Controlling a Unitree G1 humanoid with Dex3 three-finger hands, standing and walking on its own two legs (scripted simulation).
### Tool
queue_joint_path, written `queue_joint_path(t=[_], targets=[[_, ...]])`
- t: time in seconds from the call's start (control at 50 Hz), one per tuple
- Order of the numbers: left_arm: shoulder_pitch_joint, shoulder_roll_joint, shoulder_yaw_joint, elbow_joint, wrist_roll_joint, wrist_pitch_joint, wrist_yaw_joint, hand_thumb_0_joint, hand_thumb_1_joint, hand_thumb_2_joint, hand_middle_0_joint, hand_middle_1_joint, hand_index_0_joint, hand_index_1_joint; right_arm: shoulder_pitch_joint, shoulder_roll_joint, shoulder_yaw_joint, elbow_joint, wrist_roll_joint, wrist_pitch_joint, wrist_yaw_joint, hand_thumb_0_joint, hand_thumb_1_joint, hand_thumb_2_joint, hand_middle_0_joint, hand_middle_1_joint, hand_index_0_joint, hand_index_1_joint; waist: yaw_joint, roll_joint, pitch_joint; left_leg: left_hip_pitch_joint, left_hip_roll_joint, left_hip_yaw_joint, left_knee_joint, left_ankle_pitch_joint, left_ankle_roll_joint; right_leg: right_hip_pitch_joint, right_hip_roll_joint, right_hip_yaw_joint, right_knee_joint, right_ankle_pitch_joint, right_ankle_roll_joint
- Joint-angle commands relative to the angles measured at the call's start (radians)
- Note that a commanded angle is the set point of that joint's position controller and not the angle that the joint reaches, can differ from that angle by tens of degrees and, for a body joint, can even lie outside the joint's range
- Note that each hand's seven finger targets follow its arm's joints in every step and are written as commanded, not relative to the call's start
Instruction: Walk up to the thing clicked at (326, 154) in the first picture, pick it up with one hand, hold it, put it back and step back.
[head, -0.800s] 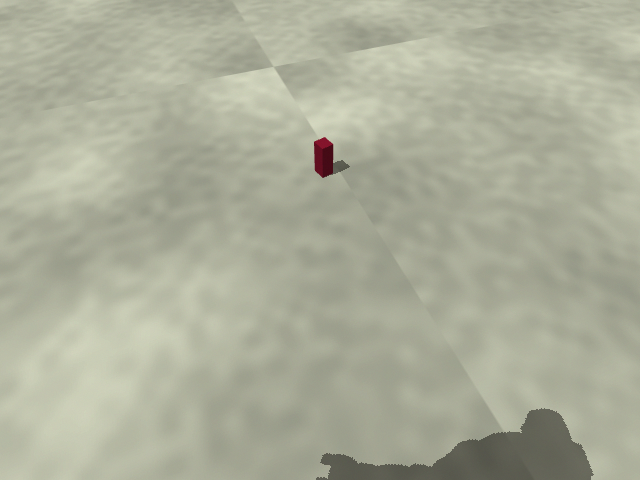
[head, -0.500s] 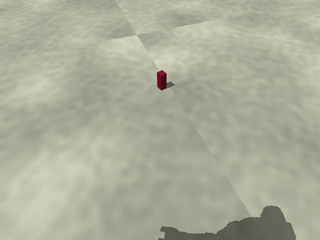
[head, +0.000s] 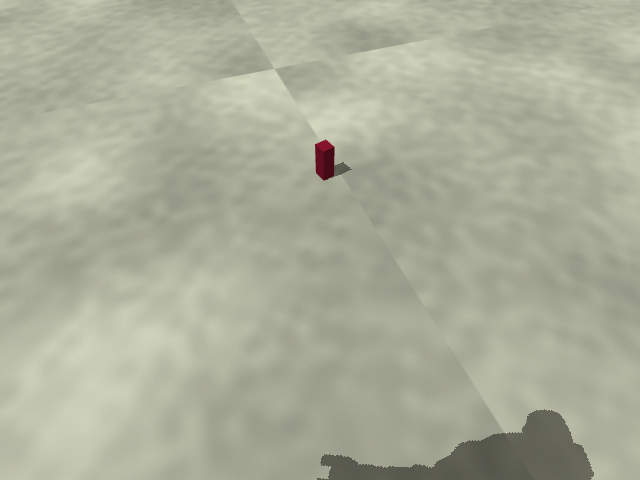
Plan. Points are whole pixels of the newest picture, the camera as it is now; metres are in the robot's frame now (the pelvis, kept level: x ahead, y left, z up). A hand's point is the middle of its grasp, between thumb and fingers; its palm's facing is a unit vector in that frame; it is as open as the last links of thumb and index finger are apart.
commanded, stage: stand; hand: left
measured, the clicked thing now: (324, 160) +1.52 +0.05 -0.70
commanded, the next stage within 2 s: walk up in 0.32 s
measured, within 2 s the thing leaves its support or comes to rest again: neither
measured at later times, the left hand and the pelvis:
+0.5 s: hand out of the picture +0.10 +0.27 -0.16, palm faces -0.07 -0.93 -0.37, open 7.4 cm; pelvis +0.03 -0.01 -0.01, yaw -3 degrees
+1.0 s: hand (218, 394) +0.26 +0.19 -0.14, palm faces -0.04 -0.92 -0.38, open 7.4 cm; pelvis +0.22 -0.09 -0.01, yaw -4 degrees
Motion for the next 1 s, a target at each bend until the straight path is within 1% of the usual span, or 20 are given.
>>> queue_joint_path(t=[0.0,0.28,0.3,0.32,0.38,0.4,0.42,0.46,0.5,0.56,0.6,0.62,0.64,0.66,0.68,0.7,0.76,0.78,0.88,0.98], targets=[[-0.033,0.212,0.039,-0.055,0.0,-0.025,0.011,0.0,0.9,0.9,-0.2,-0.3,-0.2,-0.3,-0.041,-0.206,-0.042,-0.056,-0.001,-0.018,-0.012,0.0,-0.9,-0.9,0.2,0.3,0.2,0.3,0.002,-0.002,-0.086,0.001,0.115,-0.081,-0.044,0.196,0.035,0.022,-0.131,0.097,-0.048,0.191,-0.017],[-0.029,0.213,0.04,-0.056,0.0,-0.03,0.013,0.0,0.9,0.9,-0.2,-0.3,-0.2,-0.3,-0.041,-0.209,-0.045,-0.059,-0.003,-0.013,-0.01,0.0,-0.9,-0.9,0.2,0.3,0.2,0.3,0.0,0.001,-0.08,0.005,0.114,-0.079,-0.033,0.185,0.037,0.016,-0.135,0.102,-0.054,0.196,-0.019],[0.036,0.324,0.113,-0.137,0.021,-0.043,-0.024,0.0,0.9,0.9,-0.2,-0.3,-0.2,-0.3,0.034,-0.307,-0.115,-0.121,-0.028,-0.037,0.013,0.0,-0.9,-0.9,0.2,0.3,0.2,0.3,-0.003,-0.03,-0.184,0.022,0.08,-0.073,0.067,-0.365,0.108,0.002,-0.084,0.126,0.03,-0.336,-0.058],[0.034,0.323,0.119,-0.131,0.031,-0.043,-0.035,0.0,0.9,0.9,-0.2,-0.3,-0.2,-0.3,0.038,-0.321,-0.129,-0.113,-0.037,-0.042,0.024,0.0,-0.9,-0.9,0.2,0.3,0.2,0.3,-0.004,0.002,-0.109,-0.042,0.099,-0.109,0.076,-0.511,0.127,-0.105,-0.109,0.169,0.06,-0.498,-0.079],[-0.064,0.255,0.113,-0.193,0.031,-0.047,-0.054,0.0,0.9,0.9,-0.2,-0.3,-0.2,-0.3,0.096,-0.307,-0.142,-0.127,-0.038,-0.05,0.037,0.0,-0.9,-0.9,0.2,0.3,0.2,0.3,-0.054,0.068,0.039,0.026,0.183,-0.252,-0.038,-0.537,0.177,-0.424,-0.064,0.12,0.216,-0.407,-0.058],[-0.127,0.225,0.109,-0.216,0.032,-0.048,-0.057,0.0,0.9,0.9,-0.2,-0.3,-0.2,-0.3,0.166,-0.33,-0.159,-0.114,-0.036,-0.058,0.032,0.0,-0.9,-0.9,0.2,0.3,0.2,0.3,-0.095,0.121,0.085,0.143,0.283,-0.373,-0.128,-0.509,0.228,-0.574,-0.007,0.036,0.351,-0.268,-0.034],[-0.16,0.231,0.105,-0.242,0.035,-0.054,-0.055,0.0,0.9,0.9,-0.2,-0.3,-0.2,-0.3,0.206,-0.362,-0.171,-0.119,-0.036,-0.065,0.033,0.0,-0.9,-0.9,0.2,0.3,0.2,0.3,-0.131,0.133,0.109,0.21,0.382,-0.472,-0.185,-0.428,0.284,-0.681,-0.031,0.087,0.463,-0.315,-0.02],[-0.133,0.248,0.099,-0.259,0.026,-0.064,-0.062,0.0,0.9,0.9,-0.2,-0.3,-0.2,-0.3,0.174,-0.354,-0.176,-0.156,-0.034,-0.072,0.031,0.0,-0.9,-0.9,0.2,0.3,0.2,0.3,-0.1,0.074,0.079,0.25,0.402,-0.463,-0.193,-0.36,0.307,-0.684,-0.089,0.136,0.475,-0.296,-0.017],[-0.069,0.256,0.104,-0.25,0.019,-0.063,-0.079,0.0,0.9,0.9,-0.2,-0.3,-0.2,-0.3,0.095,-0.349,-0.17,-0.198,-0.035,-0.071,0.037,0.0,-0.9,-0.9,0.2,0.3,0.2,0.3,-0.052,0.152,0.058,0.138,0.353,-0.326,-0.196,-0.388,0.267,-0.548,-0.118,0.108,0.415,-0.264,-0.004],[0.066,0.266,0.116,-0.206,0.014,-0.065,-0.088,0.0,0.9,0.9,-0.2,-0.3,-0.2,-0.3,-0.037,-0.323,-0.162,-0.249,-0.038,-0.066,0.049,0.0,-0.9,-0.9,0.2,0.3,0.2,0.3,0.03,0.203,0.012,-0.06,0.227,-0.103,-0.098,-0.246,0.189,-0.223,-0.085,0.034,0.289,-0.098,-0.003],[0.25,0.29,0.141,-0.147,0.012,-0.066,-0.078,0.0,0.9,0.9,-0.2,-0.3,-0.2,-0.3,-0.067,-0.294,-0.15,-0.266,-0.033,-0.06,0.05,0.0,-0.9,-0.9,0.2,0.3,0.2,0.3,0.132,0.078,-0.066,-0.238,0.148,0.022,0.154,-0.141,0.135,0.124,-0.037,-0.025,0.179,0.065,-0.003],[0.373,0.346,0.165,-0.113,0.016,-0.073,-0.064,0.0,0.9,0.9,-0.2,-0.3,-0.2,-0.3,-0.022,-0.25,-0.137,-0.263,-0.031,-0.057,0.049,0.0,-0.9,-0.9,0.2,0.3,0.2,0.3,0.178,-0.119,-0.146,-0.367,0.064,0.091,0.442,-0.155,0.107,0.338,-0.006,-0.014,0.169,0.002,-0.017],[0.468,0.416,0.191,-0.108,0.023,-0.076,-0.047,0.0,0.9,0.9,-0.2,-0.3,-0.2,-0.3,0.018,-0.184,-0.115,-0.275,-0.031,-0.057,0.051,0.0,-0.9,-0.9,0.2,0.3,0.2,0.3,0.211,-0.349,-0.14,-0.561,-0.051,0.104,0.699,-0.435,0.087,0.397,-0.15,0.242,0.04,-0.298,-0.043],[0.372,0.452,0.186,-0.167,0.03,-0.079,-0.044,0.0,0.9,0.9,-0.2,-0.3,-0.2,-0.3,0.06,-0.209,-0.118,-0.281,-0.013,-0.047,0.049,0.0,-0.9,-0.9,0.2,0.3,0.2,0.3,0.149,-0.316,-0.116,-0.605,-0.083,-0.002,0.84,-0.406,0.057,0.263,-0.381,0.697,-0.206,-0.675,-0.138],[0.222,0.466,0.177,-0.221,0.018,-0.077,-0.046,0.0,0.9,0.9,-0.2,-0.3,-0.2,-0.3,0.07,-0.295,-0.139,-0.264,-0.023,-0.037,0.043,0.0,-0.9,-0.9,0.2,0.3,0.2,0.3,0.091,-0.204,-0.022,-0.546,0.008,-0.063,0.859,-0.337,0.052,0.07,-0.445,0.771,-0.246,-0.797,-0.208],[0.158,0.447,0.168,-0.249,0.008,-0.078,-0.046,0.0,0.9,0.9,-0.2,-0.3,-0.2,-0.3,0.053,-0.326,-0.147,-0.249,-0.022,-0.04,0.048,0.0,-0.9,-0.9,0.2,0.3,0.2,0.3,0.07,-0.141,0.069,-0.547,0.053,-0.074,0.859,-0.277,0.053,-0.027,-0.421,0.722,-0.244,-0.723,-0.234],[0.116,0.343,0.142,-0.255,-0.008,-0.096,-0.037,0.0,0.9,0.9,-0.2,-0.3,-0.2,-0.3,0.165,-0.283,-0.131,-0.196,0.0,-0.043,0.06,0.0,-0.9,-0.9,0.2,0.3,0.2,0.3,0.007,-0.086,0.084,-0.467,0.081,-0.099,0.769,-0.109,0.062,-0.089,-0.273,0.379,-0.188,-0.399,-0.152],[0.118,0.336,0.137,-0.255,-0.008,-0.1,-0.039,0.0,0.9,0.9,-0.2,-0.3,-0.2,-0.3,0.179,-0.271,-0.13,-0.196,-0.003,-0.041,0.066,0.0,-0.9,-0.9,0.2,0.3,0.2,0.3,0.002,-0.09,0.088,-0.44,0.083,-0.087,0.739,-0.078,0.055,-0.118,-0.261,0.332,-0.189,-0.344,-0.164],[0.131,0.342,0.138,-0.291,-0.009,-0.118,-0.037,0.0,0.9,0.9,-0.2,-0.3,-0.2,-0.3,0.107,-0.268,-0.143,-0.259,-0.016,-0.028,0.093,0.0,-0.9,-0.9,0.2,0.3,0.2,0.3,0.005,-0.111,0.126,-0.477,0.089,-0.042,0.535,0.021,-0.003,-0.124,-0.234,0.208,-0.234,-0.284,-0.18],[0.202,0.341,0.139,-0.282,-0.004,-0.116,-0.038,0.0,0.9,0.9,-0.2,-0.3,-0.2,-0.3,-0.04,-0.233,-0.135,-0.331,-0.025,-0.043,0.105,0.0,-0.9,-0.9,0.2,0.3,0.2,0.3,0.053,-0.095,0.106,-0.373,0.108,0.037,0.281,0.134,0.018,-0.071,-0.187,0.08,-0.151,-0.056,-0.148]])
